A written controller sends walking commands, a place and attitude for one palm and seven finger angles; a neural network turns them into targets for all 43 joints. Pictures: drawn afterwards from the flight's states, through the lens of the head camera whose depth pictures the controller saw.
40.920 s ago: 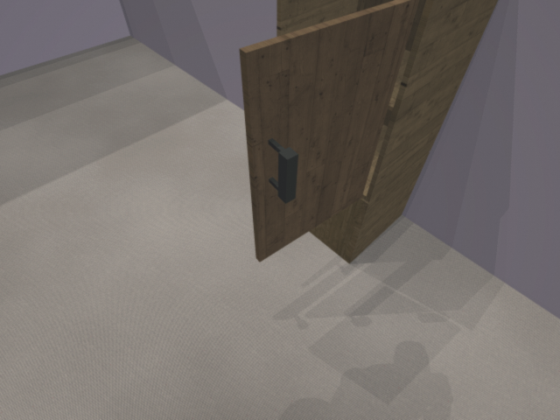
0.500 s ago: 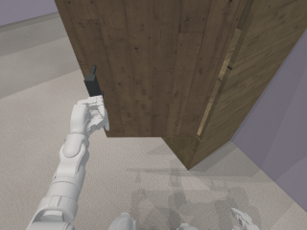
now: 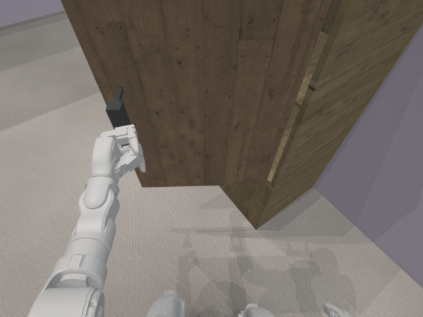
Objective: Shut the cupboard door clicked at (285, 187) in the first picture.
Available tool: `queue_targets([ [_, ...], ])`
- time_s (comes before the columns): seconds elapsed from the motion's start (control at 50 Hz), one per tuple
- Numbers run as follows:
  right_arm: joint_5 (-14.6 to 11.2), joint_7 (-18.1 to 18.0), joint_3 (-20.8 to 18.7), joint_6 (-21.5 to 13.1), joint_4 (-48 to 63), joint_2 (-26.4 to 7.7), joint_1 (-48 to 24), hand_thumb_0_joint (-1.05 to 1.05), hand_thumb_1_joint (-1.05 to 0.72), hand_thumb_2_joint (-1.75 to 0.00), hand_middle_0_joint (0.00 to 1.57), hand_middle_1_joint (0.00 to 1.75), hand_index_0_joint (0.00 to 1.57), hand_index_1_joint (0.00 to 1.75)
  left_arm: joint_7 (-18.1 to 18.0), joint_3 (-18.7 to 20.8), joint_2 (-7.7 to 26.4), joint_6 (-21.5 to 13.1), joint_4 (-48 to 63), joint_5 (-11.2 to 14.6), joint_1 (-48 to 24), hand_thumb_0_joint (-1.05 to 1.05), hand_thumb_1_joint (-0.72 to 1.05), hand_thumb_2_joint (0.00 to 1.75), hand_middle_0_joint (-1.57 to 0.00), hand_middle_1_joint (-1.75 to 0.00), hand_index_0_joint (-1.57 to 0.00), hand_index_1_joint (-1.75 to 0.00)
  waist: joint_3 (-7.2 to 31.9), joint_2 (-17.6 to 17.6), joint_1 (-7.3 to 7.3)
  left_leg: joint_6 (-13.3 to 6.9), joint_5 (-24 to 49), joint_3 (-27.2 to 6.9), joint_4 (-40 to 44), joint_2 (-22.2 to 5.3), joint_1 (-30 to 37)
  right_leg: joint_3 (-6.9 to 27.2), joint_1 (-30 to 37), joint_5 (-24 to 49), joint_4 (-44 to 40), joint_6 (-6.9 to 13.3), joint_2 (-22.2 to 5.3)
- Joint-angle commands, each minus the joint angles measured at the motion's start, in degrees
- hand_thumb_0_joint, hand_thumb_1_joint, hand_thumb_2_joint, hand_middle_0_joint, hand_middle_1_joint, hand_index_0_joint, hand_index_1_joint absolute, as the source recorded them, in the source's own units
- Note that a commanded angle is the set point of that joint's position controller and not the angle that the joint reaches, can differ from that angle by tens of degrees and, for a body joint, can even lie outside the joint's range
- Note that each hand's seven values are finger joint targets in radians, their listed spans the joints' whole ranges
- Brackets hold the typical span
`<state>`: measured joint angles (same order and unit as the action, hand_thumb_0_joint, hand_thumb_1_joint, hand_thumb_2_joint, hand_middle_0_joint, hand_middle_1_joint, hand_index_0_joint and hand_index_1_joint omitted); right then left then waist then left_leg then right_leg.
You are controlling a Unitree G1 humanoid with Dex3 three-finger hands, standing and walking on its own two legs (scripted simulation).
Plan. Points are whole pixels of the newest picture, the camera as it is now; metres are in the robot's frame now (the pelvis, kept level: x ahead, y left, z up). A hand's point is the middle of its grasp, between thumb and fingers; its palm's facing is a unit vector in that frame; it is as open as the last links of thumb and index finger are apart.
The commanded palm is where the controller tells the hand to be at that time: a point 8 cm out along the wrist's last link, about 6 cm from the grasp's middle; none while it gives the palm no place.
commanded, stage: push the door shut along its arc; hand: left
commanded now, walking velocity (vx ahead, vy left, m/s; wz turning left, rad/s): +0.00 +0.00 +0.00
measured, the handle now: (124, 118) +0.50 +0.20 +0.07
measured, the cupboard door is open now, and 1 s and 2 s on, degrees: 56 45 35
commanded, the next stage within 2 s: pull the fist back off the door in 1.92 s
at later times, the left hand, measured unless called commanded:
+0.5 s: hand (140, 138) +0.45 +0.16 +0.07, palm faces -0.07 -1.00 -0.03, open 3.1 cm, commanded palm +0.44 +0.19 +0.07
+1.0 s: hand (161, 116) +0.50 +0.12 +0.08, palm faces -0.21 -0.98 -0.02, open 3.1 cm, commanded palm +0.51 +0.16 +0.07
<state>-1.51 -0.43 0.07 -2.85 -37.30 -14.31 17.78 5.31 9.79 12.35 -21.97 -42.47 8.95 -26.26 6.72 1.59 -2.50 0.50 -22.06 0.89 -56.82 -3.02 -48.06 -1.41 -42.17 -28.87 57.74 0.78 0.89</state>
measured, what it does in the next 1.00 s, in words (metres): stands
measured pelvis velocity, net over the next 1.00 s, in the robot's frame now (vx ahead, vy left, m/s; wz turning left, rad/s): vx -0.02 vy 0.01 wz -0.01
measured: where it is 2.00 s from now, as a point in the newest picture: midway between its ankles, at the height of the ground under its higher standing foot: outside the picture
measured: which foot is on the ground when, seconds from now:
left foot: down 0.00-1.00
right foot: down 0.00-1.00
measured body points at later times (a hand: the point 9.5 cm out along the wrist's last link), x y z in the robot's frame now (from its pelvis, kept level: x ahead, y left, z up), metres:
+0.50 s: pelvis +0.00 +0.01 -0.01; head +0.08 +0.02 +0.43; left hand +0.44 +0.21 +0.07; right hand +0.07 -0.25 -0.13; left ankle +0.06 +0.13 -0.67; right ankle -0.01 -0.11 -0.67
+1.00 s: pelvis -0.02 +0.01 -0.03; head +0.10 +0.02 +0.40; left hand +0.51 +0.17 +0.08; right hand -0.01 -0.26 -0.14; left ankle +0.06 +0.13 -0.67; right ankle -0.01 -0.11 -0.67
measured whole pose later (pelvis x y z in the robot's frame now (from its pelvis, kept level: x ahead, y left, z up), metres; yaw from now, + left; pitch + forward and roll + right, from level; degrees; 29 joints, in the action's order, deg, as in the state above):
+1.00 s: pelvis -0.02 +0.01 -0.03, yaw -1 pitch +21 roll -3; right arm -0.6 0.5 1.2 -3.7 -39.8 -16.0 21.1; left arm 15.9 13.3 24.1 -19.8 -71.4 5.7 -60.0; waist 7.2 2.6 -9.9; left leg -0.4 -23.0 -0.7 -65.5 -3.5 -63.8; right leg -2.6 -56.6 -29.3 64.8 0.2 1.5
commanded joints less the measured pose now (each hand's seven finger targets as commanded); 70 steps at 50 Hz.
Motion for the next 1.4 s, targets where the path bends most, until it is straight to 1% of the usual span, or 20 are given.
queue_targets([
  [0.0, -0.2, -0.5, -2.9, -2.4, 6.6, -7.5, 0.9, 0.00, -0.90, -0.90, 0.20, 0.30, 0.20, 0.30, 0.0, 2.3, 9.2, -4.1, 11.2, 0.9, -22.6, 0.00, 0.90, 0.90, -1.30, -1.50, -1.30, -1.50, 18.8, -0.1, -0.57, -1.9, 7.6, -1.2, 6.1, 2.3, 16.4, 1.5, 3.3, 16.5, -9.8, -0.2, 0.5],
  [0.06, -0.1, -0.7, -3.0, -2.3, 6.2, -8.2, 1.8, 0.00, -0.90, -0.90, 0.20, 0.30, 0.20, 0.30, 0.7, 2.8, 11.2, -4.1, 9.9, 0.6, -23.9, 0.00, 0.90, 0.90, -1.30, -1.50, -1.30, -1.50, 19.1, -2.0, -1.35, -2.1, 8.5, -1.5, 5.5, 2.1, 16.1, 1.5, 3.1, 17.7, -9.4, -0.3, 0.7],
  [0.1, -0.1, -0.6, -3.0, -2.2, 5.9, -7.8, 1.8, 0.00, -0.90, -0.90, 0.20, 0.30, 0.20, 0.30, 1.5, 0.6, 9.2, -4.4, 9.2, 0.1, -27.7, 0.00, 0.90, 0.90, -1.30, -1.50, -1.30, -1.50, 19.3, 0.8, -2.17, -1.9, 8.8, -1.8, 5.0, 2.0, 17.3, 1.3, 1.1, 17.8, -8.8, -0.2, 0.5],
  [0.12, -0.2, -0.6, -3.0, -2.2, 5.6, -7.9, 2.0, 0.00, -0.90, -0.90, 0.20, 0.30, 0.20, 0.30, 1.8, 0.8, 9.3, -4.2, 7.3, 0.4, -29.2, 0.00, 0.90, 0.90, -1.30, -1.50, -1.30, -1.50, 18.5, -0.4, -2.72, -2.0, 8.3, -2.0, 4.9, 1.9, 17.1, 1.2, 0.2, 17.2, -9.1, -0.2, 0.6],
  [0.16, -0.1, -0.8, -3.0, -1.9, 5.0, -8.6, 2.8, 0.00, -0.90, -0.90, 0.20, 0.30, 0.20, 0.30, 2.4, 3.2, 12.9, -4.0, 4.4, 0.2, -32.0, 0.00, 0.90, 0.90, -1.30, -1.50, -1.30, -1.50, 18.1, -0.9, -2.88, -2.1, 7.6, -2.3, 4.6, 1.9, 16.0, 1.3, -0.1, 16.2, -8.9, -0.1, 0.8],
  [0.34, -0.1, -0.3, -3.4, -1.7, 4.2, -8.8, 4.3, 0.00, -0.90, -0.90, 0.20, 0.30, 0.20, 0.30, 5.7, -0.8, 9.2, -5.1, 0.5, 0.5, -41.3, 0.00, 0.90, 0.90, -1.30, -1.50, -1.30, -1.50, 22.7, 2.2, -4.79, -1.8, 10.7, -3.7, 3.1, 1.5, 20.5, 0.4, -4.8, 16.6, -7.3, 0.3, 1.0],
  [0.38, -0.1, -0.4, -3.4, -1.3, 3.4, -9.4, 5.1, 0.00, -0.90, -0.90, 0.20, 0.30, 0.20, 0.30, 6.0, 0.9, 12.1, -4.9, -2.0, 0.1, -44.1, 0.00, 0.90, 0.90, -1.30, -1.50, -1.30, -1.50, 21.8, 0.6, -5.62, -1.9, 9.4, -4.1, 2.9, 1.3, 18.9, 0.3, -5.7, 15.3, -7.3, 0.2, 1.0],
  [0.52, 0.2, -0.1, -3.4, -1.3, 2.5, -9.7, 6.3, 0.00, -0.90, -0.90, 0.20, 0.30, 0.20, 0.30, 7.7, 0.0, 12.1, -5.4, -4.2, -0.1, -49.2, 0.00, 0.90, 0.90, -1.30, -1.50, -1.30, -1.50, 24.4, 3.8, -6.26, -1.8, 9.1, -5.0, 2.6, 1.2, 20.7, 0.0, -8.1, 13.1, -6.7, 0.6, 1.2],
  [0.58, 0.2, -0.3, -3.3, -1.1, 2.1, -10.4, 7.2, 0.00, -0.90, -0.90, 0.20, 0.30, 0.20, 0.30, 8.0, 3.0, 16.2, -5.1, -6.7, -0.3, -51.3, 0.00, 0.90, 0.90, -1.30, -1.50, -1.30, -1.50, 23.8, 2.8, -6.54, -1.9, 8.0, -5.3, 2.4, 1.2, 18.5, 0.2, -8.5, 12.0, -6.4, 0.7, 1.3],
  [0.62, 0.3, 0.0, -3.2, -1.3, 2.2, -10.1, 7.3, 0.00, -0.90, -0.90, 0.20, 0.30, 0.20, 0.30, 8.6, 0.5, 13.5, -5.3, -7.3, -0.4, -52.7, 0.00, 0.90, 0.90, -1.30, -1.50, -1.30, -1.50, 23.4, 3.7, -7.16, -1.9, 7.0, -5.4, 2.4, 1.2, 18.9, 0.0, -10.0, 10.9, -6.5, 0.7, 1.4],
  [0.68, 0.2, -0.1, -3.2, -1.3, 1.4, -10.9, 8.2, 0.00, -0.90, -0.90, 0.20, 0.30, 0.20, 0.30, 9.0, 3.0, 17.7, -5.0, -10.0, -0.9, -55.3, 0.00, 0.90, 0.90, -1.30, -1.50, -1.30, -1.50, 22.8, 3.0, -8.06, -2.1, 5.7, -5.6, 1.8, 1.0, 16.9, 0.3, -11.0, 9.9, -6.3, 0.7, 1.4],
  [0.72, 0.3, 0.0, -3.2, -1.6, 1.3, -10.7, 8.5, 0.00, -0.90, -0.90, 0.20, 0.30, 0.20, 0.30, 9.6, 0.8, 15.7, -5.0, -9.8, -1.2, -58.3, 0.00, 0.90, 0.90, -1.30, -1.50, -1.30, -1.50, 23.2, 5.3, -8.80, -2.0, 5.4, -6.0, 1.5, 1.0, 17.7, 0.2, -12.8, 9.2, -5.8, 0.8, 1.4],
  [0.8, 0.5, 0.0, -3.1, -2.0, 0.7, -11.2, 9.6, 0.00, -0.90, -0.90, 0.20, 0.30, 0.20, 0.30, 10.2, 0.2, 15.9, -4.0, -12.8, -1.6, -62.2, 0.00, 0.90, 0.90, -1.30, -1.50, -1.30, -1.50, 23.3, 5.4, -10.47, -2.1, 3.5, -6.7, 0.5, 0.7, 17.0, 0.0, -16.4, 7.6, -5.2, 0.7, 1.5],
  [0.88, 0.7, 0.1, -3.0, -2.5, 0.3, -11.6, 10.9, 0.00, -0.90, -0.90, 0.20, 0.30, 0.20, 0.30, 10.6, 1.1, 17.4, -2.8, -14.3, -1.9, -65.9, 0.00, 0.90, 0.90, -1.30, -1.50, -1.30, -1.50, 25.9, 6.4, -11.14, -2.2, 5.0, -7.1, -0.9, 0.6, 16.9, -0.1, -17.6, 8.1, -3.9, 0.9, 1.5],
  [0.96, 0.8, 0.1, -2.5, -2.2, 0.9, -12.1, 12.1, 0.00, -0.90, -0.90, 0.20, 0.30, 0.20, 0.30, 10.6, 7.8, 25.9, -1.2, -17.6, -2.5, -66.1, 0.00, 0.90, 0.90, -1.30, -1.50, -1.30, -1.50, 27.0, 4.2, -10.55, -2.9, 6.0, -5.8, -3.1, 0.7, 11.0, 0.8, -14.5, 8.8, -3.3, 0.7, 2.0],
  [1.1, 0.9, 1.0, -2.2, -1.1, 2.6, -11.9, 13.8, 0.00, -0.90, -0.90, 0.20, 0.30, 0.20, 0.30, 12.1, 10.7, 30.8, 0.3, -19.4, -4.9, -65.1, 0.00, 0.90, 0.90, -1.30, -1.50, -1.30, -1.50, 29.9, 5.6, -10.14, -2.9, 10.1, -4.8, -5.4, 0.5, 8.2, 1.1, -12.5, 12.9, -1.7, 0.6, 2.4],
  [1.22, 0.9, 0.9, -2.6, -0.1, 2.4, -12.0, 15.1, 0.00, -0.90, -0.90, 0.20, 0.30, 0.20, 0.30, 14.5, 8.4, 28.7, 2.2, -18.3, -4.6, -67.6, 0.00, 0.90, 0.90, -1.30, -1.50, -1.30, -1.50, 30.3, 5.5, -11.76, -3.0, 12.2, -4.9, -6.1, 0.3, 9.4, 0.8, -13.7, 15.3, -1.6, 0.4, 2.7],
  [1.26, 1.1, 0.7, -2.7, -0.3, 1.9, -11.9, 15.6, 0.00, -0.90, -0.90, 0.20, 0.30, 0.20, 0.30, 14.9, 6.6, 26.6, 2.1, -16.3, -4.2, -71.8, 0.00, 0.90, 0.90, -1.30, -1.50, -1.30, -1.50, 30.7, 7.6, -12.78, -3.2, 13.1, -5.4, -6.3, 0.3, 12.1, 0.6, -16.0, 15.2, -1.6, 0.5, 2.8],
  [1.32, 1.3, 0.5, -2.7, -0.3, 1.0, -12.2, 16.1, 0.00, -0.90, -0.90, 0.20, 0.30, 0.20, 0.30, 15.1, 8.2, 29.0, 2.6, -17.1, -4.1, -73.1, 0.00, 0.90, 0.90, -1.30, -1.50, -1.30, -1.50, 31.4, 6.8, -12.91, -3.2, 14.0, -5.4, -6.9, 0.3, 11.5, 0.6, -15.3, 15.9, -1.6, 0.5, 2.8],
  [1.38, 1.4, 0.5, -2.8, -0.7, 0.1, -12.0, 16.3, 0.00, -0.90, -0.90, 0.20, 0.30, 0.20, 0.30, 15.4, 4.8, 25.1, 2.7, -17.1, -4.2, -75.7, 0.00, 0.90, 0.90, -1.30, -1.50, -1.30, -1.50, 31.3, 9.7, -13.86, -2.9, 15.3, -6.1, -7.1, 0.2, 15.0, 0.0, -19.0, 15.3, -1.6, 0.7, 2.8],
])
